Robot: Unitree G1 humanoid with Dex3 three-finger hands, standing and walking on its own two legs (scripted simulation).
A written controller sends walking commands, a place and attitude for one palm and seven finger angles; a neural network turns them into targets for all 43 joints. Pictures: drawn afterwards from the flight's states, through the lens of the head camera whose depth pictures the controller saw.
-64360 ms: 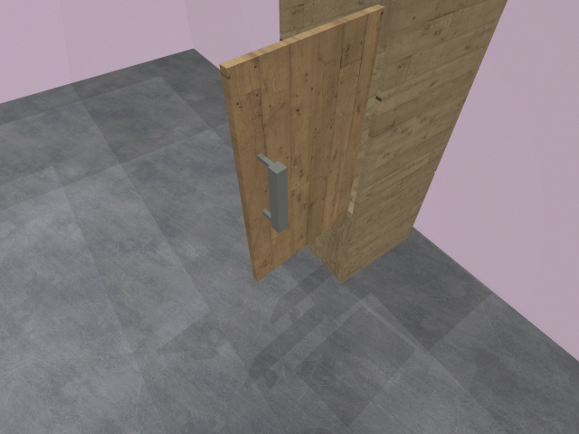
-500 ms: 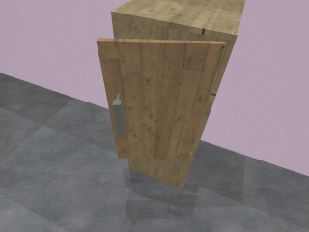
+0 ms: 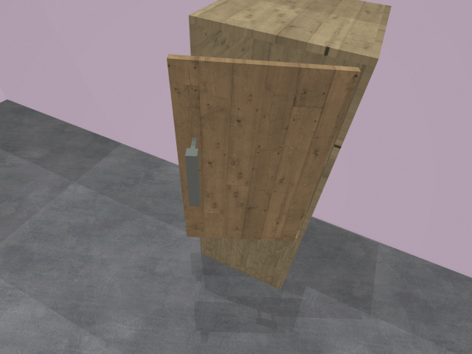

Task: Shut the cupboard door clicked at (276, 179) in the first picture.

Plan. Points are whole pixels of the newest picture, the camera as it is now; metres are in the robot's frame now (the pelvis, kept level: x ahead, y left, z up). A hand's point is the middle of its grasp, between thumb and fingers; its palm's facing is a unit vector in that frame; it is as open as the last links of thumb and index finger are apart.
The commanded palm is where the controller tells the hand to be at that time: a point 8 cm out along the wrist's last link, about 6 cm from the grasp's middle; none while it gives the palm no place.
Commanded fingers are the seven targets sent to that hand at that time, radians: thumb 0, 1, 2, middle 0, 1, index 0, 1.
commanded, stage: shuffle to correct the standing spot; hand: left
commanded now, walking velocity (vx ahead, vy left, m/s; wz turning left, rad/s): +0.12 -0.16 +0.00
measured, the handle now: (194, 173) +0.51 +0.13 -0.01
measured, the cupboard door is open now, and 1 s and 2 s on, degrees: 24 24 24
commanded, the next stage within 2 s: come to a stop and stand still in 0.62 s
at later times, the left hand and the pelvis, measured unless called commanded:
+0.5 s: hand out of the picture +0.00 +0.11 -0.20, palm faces +0.09 -0.99 -0.10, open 7.3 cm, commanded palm none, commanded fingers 0.00 0.90 0.90 -0.20 -0.30 -0.20 -0.30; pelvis +0.07 -0.04 -0.01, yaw +1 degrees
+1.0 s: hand out of the picture +0.16 +0.07 -0.17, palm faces +0.02 -0.98 -0.21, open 7.3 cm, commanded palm none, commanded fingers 0.00 0.90 0.90 -0.20 -0.30 -0.20 -0.30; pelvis +0.10 -0.11 -0.01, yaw +0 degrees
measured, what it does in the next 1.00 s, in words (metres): steps to the right: right foot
